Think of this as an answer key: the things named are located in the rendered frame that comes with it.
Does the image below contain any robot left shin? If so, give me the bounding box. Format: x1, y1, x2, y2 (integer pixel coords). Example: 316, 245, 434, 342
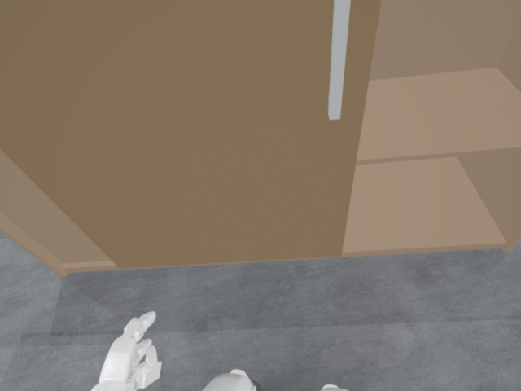
231, 369, 250, 381

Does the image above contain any wardrobe door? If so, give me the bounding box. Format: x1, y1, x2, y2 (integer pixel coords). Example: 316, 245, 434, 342
0, 149, 111, 263
0, 0, 382, 269

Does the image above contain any robot left thigh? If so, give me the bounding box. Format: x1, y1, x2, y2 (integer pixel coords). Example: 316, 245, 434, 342
203, 373, 256, 391

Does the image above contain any left robot hand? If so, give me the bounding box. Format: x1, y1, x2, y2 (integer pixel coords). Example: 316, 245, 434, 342
99, 311, 162, 391

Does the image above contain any handle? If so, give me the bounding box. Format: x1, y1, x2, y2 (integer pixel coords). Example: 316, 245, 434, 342
328, 0, 351, 120

